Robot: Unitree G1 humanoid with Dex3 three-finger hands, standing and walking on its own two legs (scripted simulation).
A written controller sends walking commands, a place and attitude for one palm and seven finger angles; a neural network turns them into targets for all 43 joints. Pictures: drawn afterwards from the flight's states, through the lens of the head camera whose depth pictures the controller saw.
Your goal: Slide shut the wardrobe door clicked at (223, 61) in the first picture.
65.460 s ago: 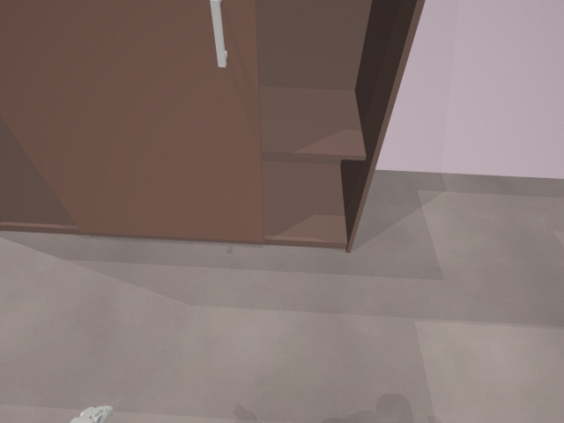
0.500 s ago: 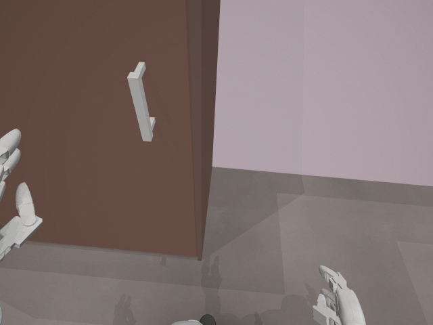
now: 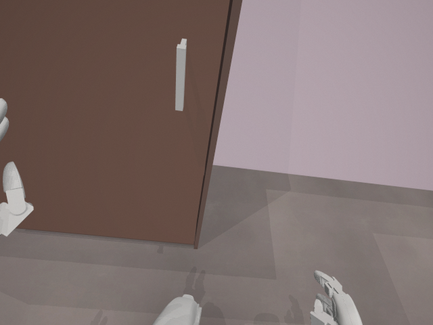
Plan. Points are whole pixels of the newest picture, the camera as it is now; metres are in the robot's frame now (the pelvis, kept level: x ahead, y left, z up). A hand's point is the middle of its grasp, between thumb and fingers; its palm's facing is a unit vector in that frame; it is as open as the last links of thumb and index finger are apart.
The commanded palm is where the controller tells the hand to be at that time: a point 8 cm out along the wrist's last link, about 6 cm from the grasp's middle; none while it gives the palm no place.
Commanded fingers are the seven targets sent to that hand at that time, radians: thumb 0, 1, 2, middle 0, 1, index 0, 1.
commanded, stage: step back with the hand held close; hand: left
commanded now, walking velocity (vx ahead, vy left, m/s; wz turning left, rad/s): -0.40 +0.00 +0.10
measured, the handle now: (181, 76) +0.55 +0.20 +0.17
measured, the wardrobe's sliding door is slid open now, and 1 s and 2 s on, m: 0.00 0.00 0.00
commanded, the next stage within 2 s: stop stepping back and stand still in 0.02 s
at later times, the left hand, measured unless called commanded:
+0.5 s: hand out of the picture +0.00 +0.37 +0.21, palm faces +0.58 -0.77 -0.27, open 7.4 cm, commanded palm -0.05 +0.38 +0.20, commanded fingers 0.00 0.90 0.90 -0.20 -0.30 -0.20 -0.30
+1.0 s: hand out of the picture -0.08 +0.40 +0.19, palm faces +0.62 -0.72 -0.31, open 7.5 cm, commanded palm -0.15 +0.42 +0.20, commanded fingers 0.00 0.90 0.90 -0.20 -0.30 -0.20 -0.30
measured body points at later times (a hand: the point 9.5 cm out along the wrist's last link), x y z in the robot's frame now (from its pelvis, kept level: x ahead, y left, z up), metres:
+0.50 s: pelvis -0.18 +0.08 +0.02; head -0.24 +0.11 +0.46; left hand -0.03 +0.41 +0.23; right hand -0.06 -0.18 -0.07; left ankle -0.16 +0.22 -0.65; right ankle -0.20 -0.03 -0.71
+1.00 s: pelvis -0.26 +0.11 +0.00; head -0.29 +0.11 +0.45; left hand -0.12 +0.43 +0.21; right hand -0.08 -0.12 -0.07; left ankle -0.23 +0.25 -0.72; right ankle -0.20 +0.01 -0.71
